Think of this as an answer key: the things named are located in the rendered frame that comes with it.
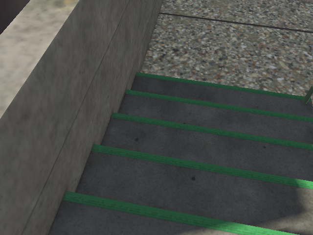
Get stairs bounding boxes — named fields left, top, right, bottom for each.
left=48, top=72, right=313, bottom=235

